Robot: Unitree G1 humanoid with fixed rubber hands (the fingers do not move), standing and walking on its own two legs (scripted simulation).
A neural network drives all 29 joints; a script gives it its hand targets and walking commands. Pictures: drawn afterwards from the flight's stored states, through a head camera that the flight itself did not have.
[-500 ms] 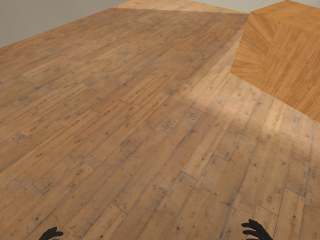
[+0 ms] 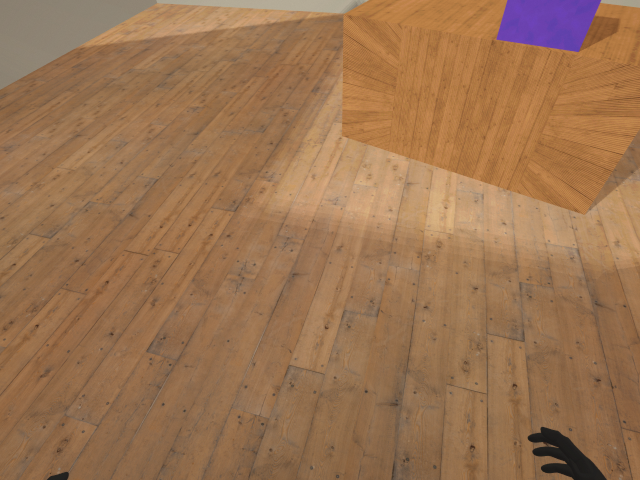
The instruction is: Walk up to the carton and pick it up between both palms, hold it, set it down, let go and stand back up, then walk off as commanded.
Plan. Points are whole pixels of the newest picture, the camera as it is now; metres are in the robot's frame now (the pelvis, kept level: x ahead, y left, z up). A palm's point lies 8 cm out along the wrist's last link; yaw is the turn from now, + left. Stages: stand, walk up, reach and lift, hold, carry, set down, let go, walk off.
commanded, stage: walk up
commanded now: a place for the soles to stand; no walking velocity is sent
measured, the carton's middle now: (549, 9) +1.68 -0.85 -0.01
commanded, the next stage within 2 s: none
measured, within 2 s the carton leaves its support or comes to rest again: neither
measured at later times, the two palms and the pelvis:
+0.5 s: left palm (190, 313) +0.42 +0.23 -0.07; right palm (612, 429) +0.23 -0.38 -0.09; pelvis +0.20 -0.05 -0.02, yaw -14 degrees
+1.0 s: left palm (253, 222) +0.65 +0.15 -0.09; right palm (600, 329) +0.36 -0.42 -0.05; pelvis +0.41 -0.09 +0.00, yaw -25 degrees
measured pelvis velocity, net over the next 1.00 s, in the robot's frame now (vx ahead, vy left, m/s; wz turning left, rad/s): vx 0.41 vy -0.09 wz -0.43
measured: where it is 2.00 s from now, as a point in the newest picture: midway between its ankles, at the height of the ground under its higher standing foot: (398, 358)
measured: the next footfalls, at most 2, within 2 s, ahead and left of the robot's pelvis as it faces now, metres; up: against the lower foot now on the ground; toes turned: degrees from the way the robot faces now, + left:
left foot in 0.12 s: +0.12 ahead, +0.13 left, +0.00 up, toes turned +4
right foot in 0.44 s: +0.26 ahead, -0.17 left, +0.00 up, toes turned -13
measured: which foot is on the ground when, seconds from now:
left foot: up 0.00-0.10, down 0.12-0.48, up 0.50-0.72, down 0.74-1.00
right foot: down 0.00-0.18, up 0.20-0.42, down 0.44-0.80, up 0.82-1.00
